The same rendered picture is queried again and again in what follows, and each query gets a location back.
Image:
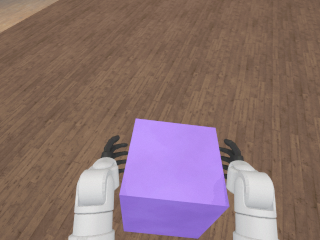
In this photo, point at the robot left hand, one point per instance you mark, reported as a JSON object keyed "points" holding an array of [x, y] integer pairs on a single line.
{"points": [[110, 148]]}

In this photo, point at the carton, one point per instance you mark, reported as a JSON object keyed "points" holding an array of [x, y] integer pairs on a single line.
{"points": [[173, 183]]}

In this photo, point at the left robot forearm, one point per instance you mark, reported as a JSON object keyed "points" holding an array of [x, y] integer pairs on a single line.
{"points": [[94, 201]]}

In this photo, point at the right robot forearm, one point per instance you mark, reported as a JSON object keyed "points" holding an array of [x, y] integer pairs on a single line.
{"points": [[254, 202]]}

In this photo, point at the robot right hand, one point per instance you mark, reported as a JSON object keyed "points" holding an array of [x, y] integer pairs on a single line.
{"points": [[235, 154]]}

